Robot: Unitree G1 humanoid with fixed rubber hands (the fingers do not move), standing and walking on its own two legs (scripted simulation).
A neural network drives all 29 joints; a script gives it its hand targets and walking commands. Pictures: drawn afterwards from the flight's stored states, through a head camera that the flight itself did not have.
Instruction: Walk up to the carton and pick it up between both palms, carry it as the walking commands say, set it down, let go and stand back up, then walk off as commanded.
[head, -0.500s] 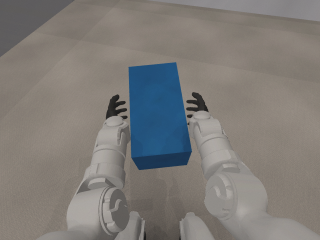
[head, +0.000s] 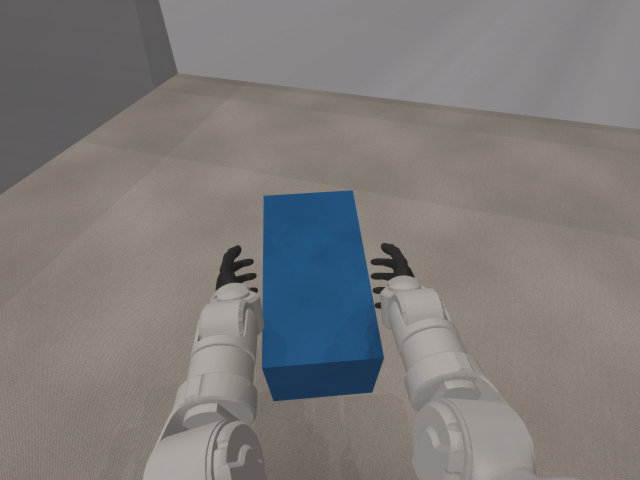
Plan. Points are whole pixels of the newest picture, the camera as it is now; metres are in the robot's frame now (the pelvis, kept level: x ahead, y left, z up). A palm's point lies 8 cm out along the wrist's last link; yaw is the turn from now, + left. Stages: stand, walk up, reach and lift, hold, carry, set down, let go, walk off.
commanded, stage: reach and lift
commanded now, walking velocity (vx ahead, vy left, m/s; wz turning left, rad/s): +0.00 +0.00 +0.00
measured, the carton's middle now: (315, 289) +0.42 +0.02 -0.03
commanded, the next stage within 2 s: hold in 1.62 s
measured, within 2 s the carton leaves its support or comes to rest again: neither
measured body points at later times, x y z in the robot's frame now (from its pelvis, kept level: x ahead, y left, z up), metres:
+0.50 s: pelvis -0.01 +0.00 +0.00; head -0.08 -0.01 +0.45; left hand +0.32 +0.14 +0.08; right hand +0.34 -0.10 +0.07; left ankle +0.06 +0.14 -0.71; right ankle +0.05 -0.11 -0.71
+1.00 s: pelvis +0.00 +0.01 +0.01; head -0.06 +0.00 +0.45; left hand +0.33 +0.13 +0.08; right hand +0.35 -0.10 +0.07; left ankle +0.06 +0.14 -0.71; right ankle +0.05 -0.11 -0.71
